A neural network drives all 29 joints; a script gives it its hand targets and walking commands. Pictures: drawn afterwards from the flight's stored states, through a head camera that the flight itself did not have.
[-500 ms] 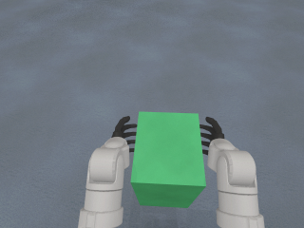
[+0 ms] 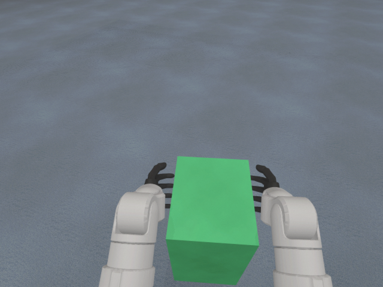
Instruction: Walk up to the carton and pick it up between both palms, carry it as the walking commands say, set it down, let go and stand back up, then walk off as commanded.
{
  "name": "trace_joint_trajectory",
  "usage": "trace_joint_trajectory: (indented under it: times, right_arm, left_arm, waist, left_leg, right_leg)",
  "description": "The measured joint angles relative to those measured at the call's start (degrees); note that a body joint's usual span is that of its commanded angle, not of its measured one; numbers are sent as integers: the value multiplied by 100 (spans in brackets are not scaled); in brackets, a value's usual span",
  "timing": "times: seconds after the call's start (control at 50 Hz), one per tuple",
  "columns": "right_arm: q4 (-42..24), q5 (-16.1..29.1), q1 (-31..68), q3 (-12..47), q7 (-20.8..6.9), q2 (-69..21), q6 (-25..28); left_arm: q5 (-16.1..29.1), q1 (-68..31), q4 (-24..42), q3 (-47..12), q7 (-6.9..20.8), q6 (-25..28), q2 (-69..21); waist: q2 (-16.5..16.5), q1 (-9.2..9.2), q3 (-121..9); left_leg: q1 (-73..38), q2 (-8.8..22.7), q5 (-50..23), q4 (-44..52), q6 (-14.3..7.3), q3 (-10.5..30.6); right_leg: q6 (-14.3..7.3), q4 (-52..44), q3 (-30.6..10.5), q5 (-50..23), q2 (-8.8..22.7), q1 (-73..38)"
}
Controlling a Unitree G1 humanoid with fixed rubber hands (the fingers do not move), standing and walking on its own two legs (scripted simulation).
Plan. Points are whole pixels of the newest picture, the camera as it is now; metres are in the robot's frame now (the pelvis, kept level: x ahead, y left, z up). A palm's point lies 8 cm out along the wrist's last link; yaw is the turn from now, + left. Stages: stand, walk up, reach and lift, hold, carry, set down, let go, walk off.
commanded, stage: carry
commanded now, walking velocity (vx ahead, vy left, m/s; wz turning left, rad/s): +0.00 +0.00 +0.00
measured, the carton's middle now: (208, 224) +0.28 -0.01 +0.01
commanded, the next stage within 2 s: none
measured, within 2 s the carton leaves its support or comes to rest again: neither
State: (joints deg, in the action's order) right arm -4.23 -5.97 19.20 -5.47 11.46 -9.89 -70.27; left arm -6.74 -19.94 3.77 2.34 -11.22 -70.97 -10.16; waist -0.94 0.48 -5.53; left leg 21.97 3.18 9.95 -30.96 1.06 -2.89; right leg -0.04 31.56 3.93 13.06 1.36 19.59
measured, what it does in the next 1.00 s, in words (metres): stands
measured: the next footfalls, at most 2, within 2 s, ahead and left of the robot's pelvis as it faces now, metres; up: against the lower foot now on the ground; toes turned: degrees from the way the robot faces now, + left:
none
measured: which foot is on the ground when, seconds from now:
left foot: down 0.00-1.00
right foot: down 0.00-1.00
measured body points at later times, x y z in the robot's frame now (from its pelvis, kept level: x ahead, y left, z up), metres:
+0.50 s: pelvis -0.04 +0.00 +0.00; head -0.06 +0.00 +0.45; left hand +0.26 +0.12 +0.08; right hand +0.27 -0.11 +0.09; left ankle +0.07 +0.13 -0.73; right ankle +0.04 -0.12 -0.73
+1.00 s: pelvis +0.00 -0.01 +0.00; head -0.02 +0.00 +0.45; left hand +0.30 +0.11 +0.09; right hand +0.31 -0.13 +0.09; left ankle +0.07 +0.13 -0.73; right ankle +0.04 -0.12 -0.73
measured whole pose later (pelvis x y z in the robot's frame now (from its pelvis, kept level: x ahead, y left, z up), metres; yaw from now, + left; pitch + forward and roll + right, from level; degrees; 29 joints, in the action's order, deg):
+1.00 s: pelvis +0.00 -0.01 +0.00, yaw +0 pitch +1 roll +0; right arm -3.9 -7.0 21.3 -6.3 11.0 -10.6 -69.0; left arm -7.2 -20.9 4.4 3.5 -11.2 -69.5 -10.5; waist 0.3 -0.8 -4.2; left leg 22.3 3.9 8.9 -29.9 1.6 -2.9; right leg -0.9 31.1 4.7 12.3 1.1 20.2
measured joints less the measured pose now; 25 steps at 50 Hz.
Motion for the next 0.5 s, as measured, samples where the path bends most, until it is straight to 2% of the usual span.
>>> trace_joint_trajectory:
  times: [0.1,0.32,0.5]
  right_arm:
    - [24,51,-12,24,48,5,-45]
    - [134,-65,156,-10,9,-52,-30]
    - [91,-80,169,-20,-14,-58,0]
  left_arm:
    - [-41,-32,-28,43,26,-65,-11]
    - [-53,-59,-9,146,43,-33,-18]
    - [-32,-38,50,116,21,7,-11]
  waist:
    - [80,48,-35]
    - [131,-136,-45]
    - [142,-165,25]
  left_leg:
    - [62,1,-40,108,39,-40]
    - [218,17,-51,138,21,-56]
    - [279,-8,-191,139,-8,-44]
  right_leg:
    - [-22,-2,-17,-89,12,134]
    - [-32,19,-3,-45,12,317]
    - [-32,86,17,-19,44,391]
